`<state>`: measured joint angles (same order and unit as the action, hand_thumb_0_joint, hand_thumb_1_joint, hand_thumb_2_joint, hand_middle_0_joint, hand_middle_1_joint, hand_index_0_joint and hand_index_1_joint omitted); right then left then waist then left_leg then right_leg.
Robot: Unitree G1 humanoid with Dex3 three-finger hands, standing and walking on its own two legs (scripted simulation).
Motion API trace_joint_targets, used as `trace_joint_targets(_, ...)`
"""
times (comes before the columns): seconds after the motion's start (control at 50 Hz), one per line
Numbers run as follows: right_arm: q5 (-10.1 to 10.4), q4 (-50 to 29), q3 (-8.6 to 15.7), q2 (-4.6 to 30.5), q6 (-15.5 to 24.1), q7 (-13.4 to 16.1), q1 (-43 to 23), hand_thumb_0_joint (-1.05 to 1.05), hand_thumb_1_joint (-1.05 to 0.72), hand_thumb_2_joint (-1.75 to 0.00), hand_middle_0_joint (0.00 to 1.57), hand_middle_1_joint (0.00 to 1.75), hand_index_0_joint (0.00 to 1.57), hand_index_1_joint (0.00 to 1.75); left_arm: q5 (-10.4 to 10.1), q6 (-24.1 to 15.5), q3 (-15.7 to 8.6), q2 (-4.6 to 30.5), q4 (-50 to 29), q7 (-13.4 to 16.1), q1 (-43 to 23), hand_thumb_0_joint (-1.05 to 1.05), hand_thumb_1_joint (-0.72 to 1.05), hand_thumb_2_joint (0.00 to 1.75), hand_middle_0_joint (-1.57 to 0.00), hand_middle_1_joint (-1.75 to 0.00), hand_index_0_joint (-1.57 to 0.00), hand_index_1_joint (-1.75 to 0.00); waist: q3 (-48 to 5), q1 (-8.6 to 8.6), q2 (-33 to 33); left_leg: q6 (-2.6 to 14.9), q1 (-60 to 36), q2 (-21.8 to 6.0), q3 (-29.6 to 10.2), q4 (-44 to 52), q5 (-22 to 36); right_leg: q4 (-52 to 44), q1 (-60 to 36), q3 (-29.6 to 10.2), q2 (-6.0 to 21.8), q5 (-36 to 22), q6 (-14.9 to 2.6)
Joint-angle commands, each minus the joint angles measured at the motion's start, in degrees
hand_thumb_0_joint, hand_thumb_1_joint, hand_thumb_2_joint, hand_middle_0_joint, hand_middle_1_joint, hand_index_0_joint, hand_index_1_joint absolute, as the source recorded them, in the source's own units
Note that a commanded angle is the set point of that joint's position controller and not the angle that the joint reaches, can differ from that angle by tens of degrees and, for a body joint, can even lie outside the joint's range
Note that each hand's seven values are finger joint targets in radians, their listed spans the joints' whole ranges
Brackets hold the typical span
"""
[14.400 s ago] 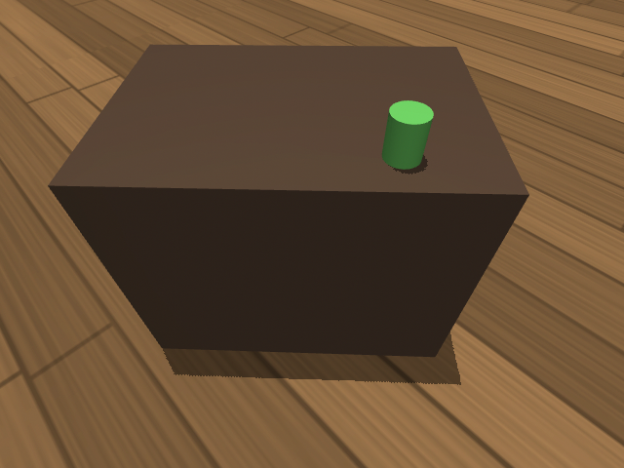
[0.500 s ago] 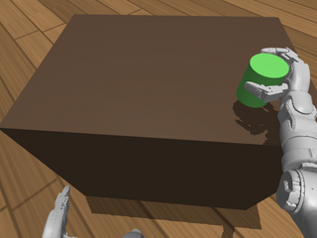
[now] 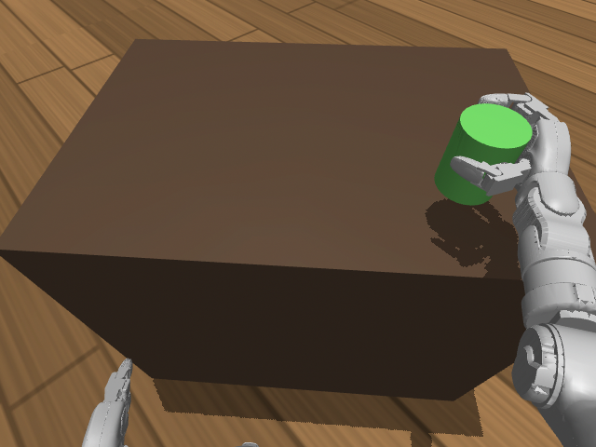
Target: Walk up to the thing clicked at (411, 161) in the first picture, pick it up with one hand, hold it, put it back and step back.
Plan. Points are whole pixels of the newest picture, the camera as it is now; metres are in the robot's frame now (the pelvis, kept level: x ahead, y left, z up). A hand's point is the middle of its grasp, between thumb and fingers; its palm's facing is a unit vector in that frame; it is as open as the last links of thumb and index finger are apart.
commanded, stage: lift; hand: right
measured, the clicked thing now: (478, 156) +0.47 -0.19 +0.13
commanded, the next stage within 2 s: hold in 1.30 s
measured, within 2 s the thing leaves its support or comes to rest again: neither
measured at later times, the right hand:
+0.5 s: hand (522, 125) +0.41 -0.19 +0.23, palm faces +0.15 +0.99 -0.01, open 11.4 cm
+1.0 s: hand (554, 126) +0.35 -0.17 +0.27, palm faces +0.16 +0.99 -0.01, open 11.4 cm
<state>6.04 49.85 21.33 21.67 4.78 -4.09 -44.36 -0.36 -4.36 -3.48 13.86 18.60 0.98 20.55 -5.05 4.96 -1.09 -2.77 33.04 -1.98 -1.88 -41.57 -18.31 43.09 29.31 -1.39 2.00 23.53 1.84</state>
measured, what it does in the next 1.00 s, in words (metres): stands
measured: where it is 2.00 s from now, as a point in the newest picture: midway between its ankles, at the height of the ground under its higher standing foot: outside the picture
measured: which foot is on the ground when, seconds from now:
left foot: down 0.00-1.00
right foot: down 0.00-1.00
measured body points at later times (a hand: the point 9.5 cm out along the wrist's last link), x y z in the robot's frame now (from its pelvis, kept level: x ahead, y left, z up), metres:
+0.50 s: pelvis +0.00 +0.00 +0.01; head +0.00 +0.03 +0.46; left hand +0.16 +0.26 -0.06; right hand +0.40 -0.24 +0.23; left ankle +0.02 +0.15 -0.71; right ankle -0.02 -0.14 -0.71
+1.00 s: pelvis -0.01 +0.01 +0.02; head -0.04 +0.05 +0.46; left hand +0.16 +0.27 -0.05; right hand +0.33 -0.22 +0.28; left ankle +0.02 +0.15 -0.71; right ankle -0.02 -0.14 -0.71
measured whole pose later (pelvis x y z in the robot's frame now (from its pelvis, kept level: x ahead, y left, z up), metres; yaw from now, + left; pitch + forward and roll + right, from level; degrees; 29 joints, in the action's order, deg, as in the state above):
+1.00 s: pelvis -0.01 +0.01 +0.02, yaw -2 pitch -1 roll +0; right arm 11.7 2.1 18.4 15.6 -32.0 -2.3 -29.4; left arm -2.0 -6.9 -6.0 14.3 27.7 0.5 17.9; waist -5.0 -0.1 -4.6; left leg -2.1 18.8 -2.9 -0.3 -35.6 -16.3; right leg 34.5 14.6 -2.6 1.4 19.4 2.5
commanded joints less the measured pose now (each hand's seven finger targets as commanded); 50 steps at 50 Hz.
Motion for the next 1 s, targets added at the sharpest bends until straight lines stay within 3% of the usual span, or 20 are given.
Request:
trace_joint_targets(0.0, 0.80, -20.18, 0.50, 14.36, 3.63, 0.56, -28.84, 0.00, 0.02, -1.29, 1.19, 1.40, 1.25, 1.40, -0.57, -3.29, -3.43, 7.83, -12.00, 0.84, -3.97, 0.00, -0.54, 0.05, -0.05, -0.06, -0.05, -0.05, -25.04, -1.48, -1.68, 2.14, -15.49, 1.97, 3.36, 3.86, 18.42, -5.44, -9.16, 2.62, -1.65, -20.37, -1.62)
trace_joint_targets(0.02, 0.86, -23.29, 0.39, 14.55, 3.42, 0.67, -29.04, 0.00, 0.01, -1.29, 1.19, 1.40, 1.25, 1.40, -0.63, -3.47, -3.24, 7.25, -12.43, 1.12, -4.44, 0.00, -0.55, 0.05, -0.05, -0.06, -0.05, -0.05, -27.25, -2.13, -3.18, 2.09, -17.09, 1.77, 3.21, 3.74, 19.54, -5.29, -10.45, 2.88, -1.81, -21.39, -1.51)
trace_joint_targets(0.04, 0.96, -19.90, 0.12, 13.19, 2.52, 0.89, -26.26, 0.00, 0.03, -1.28, 1.19, 1.40, 1.25, 1.40, -0.57, -3.12, -3.60, 7.12, -8.44, 1.23, -0.42, 0.00, -0.54, 0.05, -0.04, -0.06, -0.05, -0.05, -24.56, -1.51, -2.25, 2.29, -16.35, 1.96, 3.54, 3.66, 20.47, -5.47, -9.97, 2.80, -1.71, -22.56, -1.37)
trace_joint_targets(0.06, 1.03, -22.48, -0.60, 12.38, 2.03, 0.97, -25.37, 0.00, 0.02, -1.27, 1.19, 1.39, 1.25, 1.39, -0.64, -2.81, -1.66, 5.09, -7.31, 1.04, 0.82, 0.00, -0.54, 0.05, -0.04, -0.05, -0.05, -0.05, -23.32, -2.38, -3.09, 2.40, -16.94, 1.70, 3.36, 3.77, 21.47, -5.51, -9.37, 2.95, -1.92, -23.31, -1.35)
trace_joint_targets(0.08, 1.47, -22.47, -1.05, 11.06, 1.47, 1.10, -24.96, 0.00, 0.00, -1.28, 1.19, 1.39, 1.25, 1.39, -0.84, -2.88, -2.32, 5.68, -8.85, 1.13, -1.07, 0.00, -0.55, 0.06, -0.05, -0.05, -0.05, -0.05, -23.33, -1.75, -2.20, 2.31, -16.54, 1.88, 3.64, 3.91, 21.63, -5.78, -10.49, 2.73, -1.78, -23.96, -1.37)
trace_joint_targets(0.1, 1.63, -26.71, -0.11, 12.96, 0.99, 1.33, -26.58, 0.00, 0.02, -1.28, 1.19, 1.40, 1.25, 1.40, -0.84, -3.19, -2.94, 7.02, -11.05, 1.36, -2.86, 0.00, -0.54, 0.05, -0.04, -0.05, -0.05, -0.05, -25.23, -2.55, -2.98, 2.41, -16.77, 1.99, 4.03, 3.86, 21.50, -6.04, -12.33, 2.34, -1.38, -25.91, -1.14)
trace_joint_targets(0.16, 1.95, -26.37, -0.29, 11.85, -2.08, 1.92, -22.61, 0.00, 0.00, -1.28, 1.20, 1.40, 1.26, 1.40, -0.90, -2.73, -4.95, 8.20, -7.44, 1.68, -0.62, 0.00, -0.54, 0.05, -0.04, -0.05, -0.04, -0.05, -18.84, -2.42, -1.27, 2.24, -14.91, 2.15, 4.51, 5.14, 17.98, -7.49, -11.14, 2.34, -1.38, -21.71, -1.37)
trace_joint_targets(0.2, 2.20, -28.92, -1.53, 9.60, -3.37, 1.84, -21.77, 0.00, 0.01, -1.27, 1.19, 1.39, 1.25, 1.39, -0.92, -3.04, -2.64, 5.80, -7.51, 1.36, -0.78, 0.00, -0.54, 0.05, -0.04, -0.05, -0.05, -0.05, -18.27, -2.55, -2.05, 2.30, -14.93, 2.17, 4.62, 5.56, 17.47, -7.80, -11.91, 2.30, -1.15, -22.05, -1.22)
trace_joint_targets(0.34, 3.50, -37.78, -1.89, 7.76, -10.88, 0.79, -17.61, 0.00, 0.01, -1.25, 1.20, 1.38, 1.25, 1.38, -1.31, -3.07, -4.94, 7.59, -5.88, 0.68, -1.79, 0.00, -0.54, 0.05, -0.04, -0.05, -0.04, -0.05, -17.32, -3.85, -0.82, 2.17, -16.23, 2.15, 5.07, 6.09, 19.42, -8.25, -14.26, 2.11, -0.90, -26.62, -1.08)
trace_joint_targets(0.4, 3.96, -42.29, -2.48, 6.63, -14.39, 0.62, -17.71, 0.00, -0.02, -1.25, 1.20, 1.39, 1.26, 1.39, -1.63, -3.23, -3.35, 5.99, -5.68, 0.18, -4.39, 0.00, -0.55, 0.05, -0.04, -0.05, -0.04, -0.05, -16.10, -4.36, 0.06, 1.89, -16.99, 1.70, 4.91, 7.02, 18.87, -8.83, -14.27, 2.56, -1.34, -23.26, -1.41)
trace_joint_targets(0.42, 4.20, -42.99, -1.62, 7.45, -15.53, 0.84, -16.55, 0.00, -0.05, -1.25, 1.21, 1.38, 1.26, 1.38, -1.81, -3.39, -5.03, 7.69, -5.59, 0.48, -5.15, 0.00, -0.55, 0.06, -0.04, -0.05, -0.04, -0.05, -15.70, -4.13, 0.22, 1.72, -16.70, 1.75, 5.00, 7.42, 18.05, -9.28, -14.57, 2.55, -1.37, -22.32, -1.53)
trace_joint_targets(0.52, 4.45, -49.04, -0.18, 8.27, -20.16, 1.37, -14.71, 0.00, -0.03, -1.23, 1.21, 1.37, 1.26, 1.37, -2.01, -3.05, -4.65, 6.72, -3.08, -0.08, -4.81, 0.00, -0.55, 0.05, -0.03, -0.05, -0.03, -0.05, -14.62, -5.16, 1.27, 1.46, -17.84, 1.43, 5.14, 8.35, 17.42, -9.90, -15.07, 2.75, -1.84, -20.81, -1.65)
trace_joint_targets(0.58, 4.67, -51.02, -0.14, 7.74, -22.79, 1.30, -12.38, 0.00, -0.03, -1.23, 1.20, 1.37, 1.25, 1.37, -1.99, -3.12, -6.87, 8.55, -3.46, -0.01, -6.00, 0.00, -0.55, 0.06, -0.03, -0.05, -0.03, -0.05, -14.70, -4.73, 3.42, 1.06, -19.00, 1.02, 4.98, 9.08, 18.21, -9.87, -15.57, 3.04, -2.33, -20.14, -1.98)
trace_joint_targets(0.68, 4.88, -54.95, -1.34, 5.99, -26.53, 1.50, -12.49, 0.00, -0.03, -1.23, 1.21, 1.37, 1.26, 1.37, -2.10, -3.83, -2.64, 4.50, -1.06, -0.66, -7.95, 0.00, -0.55, 0.06, -0.03, -0.04, -0.03, -0.04, -10.97, -5.78, 1.34, 1.28, -17.78, 1.24, 5.18, 10.66, 12.71, -11.75, -14.85, 2.72, -2.34, -15.84, -1.92)
trace_joint_targets(0.7, 5.02, -55.03, -1.30, 5.72, -27.20, 1.34, -11.20, 0.00, -0.02, -1.23, 1.21, 1.37, 1.26, 1.37, -2.16, -4.01, -3.85, 5.39, -1.15, -0.55, -7.89, 0.00, -0.54, 0.05, -0.03, -0.04, -0.03, -0.04, -11.31, -5.08, 2.12, 1.17, -17.78, 1.38, 5.35, 10.72, 12.91, -11.85, -15.30, 2.55, -2.23, -16.02, -2.07)
trace_joint_targets(0.72, 5.08, -55.69, -1.14, 6.04, -27.94, 1.28, -11.12, 0.00, -0.02, -1.23, 1.21, 1.38, 1.26, 1.38, -2.16, -4.28, -2.89, 5.25, -1.94, -0.72, -8.58, 0.00, -0.55, 0.06, -0.03, -0.04, -0.03, -0.04, -11.17, -5.48, 2.21, 1.14, -18.19, 1.38, 5.39, 10.99, 12.46, -12.32, -15.11, 2.53, -2.30, -15.66, -2.03)
trace_joint_targets(0.82, 5.62, -58.95, 0.50, 7.19, -30.74, 1.53, -11.10, 0.00, -0.04, -1.22, 1.21, 1.36, 1.25, 1.36, -2.06, -5.43, -6.18, 8.40, -1.40, -0.22, -9.52, 0.00, -0.55, 0.05, -0.03, -0.04, -0.03, -0.04, -12.92, -5.24, 2.66, 0.99, -19.29, 1.14, 5.50, 11.64, 12.54, -12.51, -16.66, 2.45, -2.62, -15.64, -2.18)
trace_joint_targets(0.88, 5.75, -60.55, 0.47, 7.51, -31.96, 1.86, -11.71, 0.00, -0.08, -1.23, 1.23, 1.38, 1.28, 1.38, -2.10, -5.94, -5.97, 7.94, -1.78, -0.02, -9.03, 0.00, -0.54, 0.05, -0.03, -0.04, -0.03, -0.04, -12.48, -5.04, 2.59, 1.16, -19.32, 1.24, 5.72, 11.93, 11.74, -12.76, -17.06, 2.24, -2.58, -15.19, -2.08)
trace_joint_targets(0.92, 5.75, -60.13, 0.37, 6.76, -32.89, 2.13, -9.66, 0.00, -0.08, -1.23, 1.23, 1.38, 1.28, 1.38, -2.16, -6.08, -3.74, 6.00, -1.05, -0.29, -9.02, 0.00, -0.55, 0.06, -0.03, -0.04, -0.03, -0.04, -10.58, -5.76, 3.47, 1.08, -19.06, 1.19, 5.78, 12.27, 11.22, -12.98, -16.07, 2.29, -2.68, -14.88, -2.10)
trace_joint_targets(0.98, 5.92, -60.46, -0.06, 6.17, -34.26, 1.98, -9.85, 0.00, -0.06, -1.24, 1.23, 1.39, 1.28, 1.39, -2.03, -6.26, -4.81, 6.60, 1.30, -0.04, -8.72, 0.00, -0.55, 0.05, -0.03, -0.04, -0.03, -0.04, -9.64, -5.00, 3.42, 0.97, -18.30, 1.01, 5.54, 12.83, 11.03, -13.20, -16.42, 2.36, -2.91, -14.18, -2.33)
